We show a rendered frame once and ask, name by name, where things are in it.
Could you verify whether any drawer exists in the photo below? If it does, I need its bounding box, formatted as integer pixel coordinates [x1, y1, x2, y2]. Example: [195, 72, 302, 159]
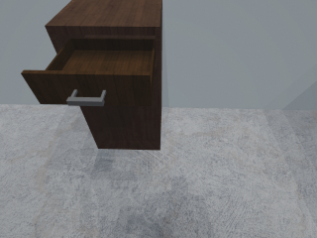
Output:
[21, 38, 156, 106]

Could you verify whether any cabinet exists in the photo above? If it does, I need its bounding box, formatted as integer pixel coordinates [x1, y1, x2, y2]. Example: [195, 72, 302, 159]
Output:
[45, 0, 162, 151]

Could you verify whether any handle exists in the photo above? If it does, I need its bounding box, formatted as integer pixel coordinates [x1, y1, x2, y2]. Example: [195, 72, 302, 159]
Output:
[66, 89, 107, 106]

